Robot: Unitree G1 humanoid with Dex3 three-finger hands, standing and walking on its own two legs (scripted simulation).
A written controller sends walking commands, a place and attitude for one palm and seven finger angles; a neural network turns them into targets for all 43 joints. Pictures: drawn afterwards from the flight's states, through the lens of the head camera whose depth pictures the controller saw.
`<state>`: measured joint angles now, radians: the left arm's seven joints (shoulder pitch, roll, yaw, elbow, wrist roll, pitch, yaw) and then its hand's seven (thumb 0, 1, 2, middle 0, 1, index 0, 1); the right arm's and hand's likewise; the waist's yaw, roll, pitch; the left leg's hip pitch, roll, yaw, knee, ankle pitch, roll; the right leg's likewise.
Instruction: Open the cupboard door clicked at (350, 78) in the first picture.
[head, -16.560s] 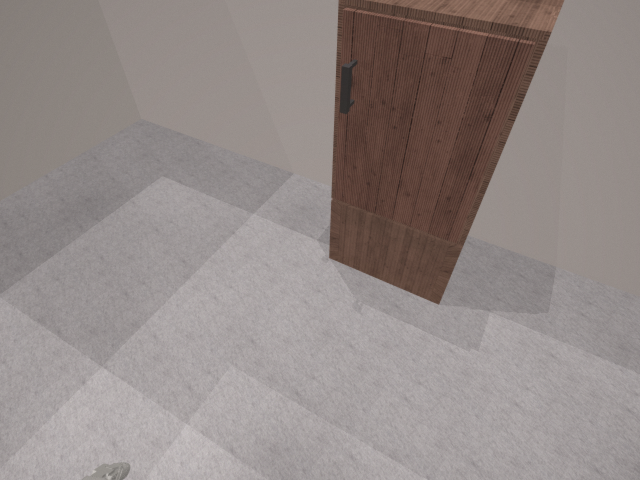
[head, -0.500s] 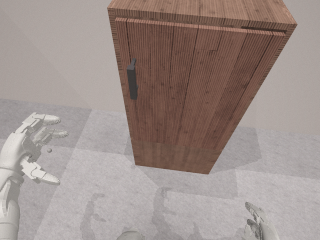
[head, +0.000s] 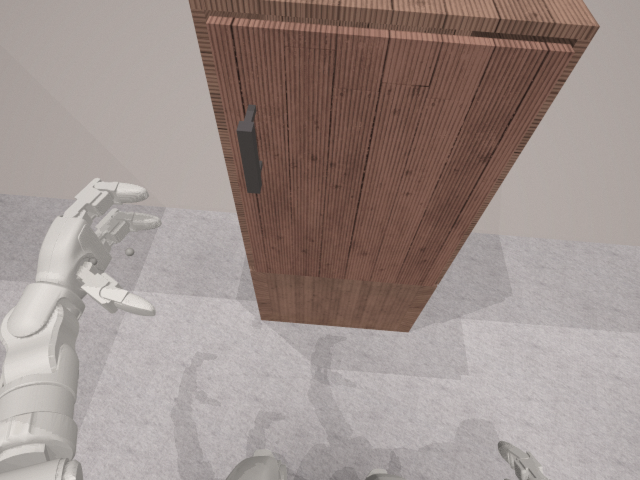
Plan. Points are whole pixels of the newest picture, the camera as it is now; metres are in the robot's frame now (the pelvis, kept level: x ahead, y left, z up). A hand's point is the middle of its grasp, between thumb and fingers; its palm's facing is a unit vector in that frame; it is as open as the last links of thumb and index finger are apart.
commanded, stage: move the hooked fingers beside the handle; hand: left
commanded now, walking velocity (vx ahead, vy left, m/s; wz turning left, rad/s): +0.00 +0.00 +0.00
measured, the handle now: (252, 150) +0.55 +0.12 +0.06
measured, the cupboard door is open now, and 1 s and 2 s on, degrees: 0 0 0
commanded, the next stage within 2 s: slide the fingers in behind the handle in 1.78 s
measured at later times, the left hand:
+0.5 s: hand (169, 216) +0.42 +0.21 +0.07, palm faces -0.06 -1.00 -0.01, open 14.0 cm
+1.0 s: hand (199, 170) +0.50 +0.19 +0.07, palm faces -0.05 -1.00 +0.00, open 13.9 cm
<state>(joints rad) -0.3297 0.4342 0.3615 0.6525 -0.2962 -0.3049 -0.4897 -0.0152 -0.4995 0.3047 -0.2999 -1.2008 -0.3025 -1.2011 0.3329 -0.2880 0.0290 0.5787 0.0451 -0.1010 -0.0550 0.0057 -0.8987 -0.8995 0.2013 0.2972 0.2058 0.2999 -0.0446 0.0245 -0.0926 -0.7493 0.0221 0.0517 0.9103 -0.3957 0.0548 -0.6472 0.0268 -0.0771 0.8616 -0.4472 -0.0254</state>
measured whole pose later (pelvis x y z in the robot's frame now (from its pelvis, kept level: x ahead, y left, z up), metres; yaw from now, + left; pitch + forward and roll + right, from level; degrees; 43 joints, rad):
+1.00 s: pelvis -0.01 -0.01 -0.02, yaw -2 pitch +21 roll -3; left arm -0.91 0.56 0.40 1.20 -0.12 -0.37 -0.34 -0.01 -0.50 0.30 -0.30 -1.20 -0.30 -1.20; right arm 0.40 -0.28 0.04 0.64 0.01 0.04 -0.02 0.00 -0.90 -0.90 0.20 0.30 0.21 0.30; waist -0.17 0.02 -0.10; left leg -0.97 0.05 0.05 1.02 -0.42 0.05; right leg -0.87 0.05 -0.08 0.97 -0.47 -0.04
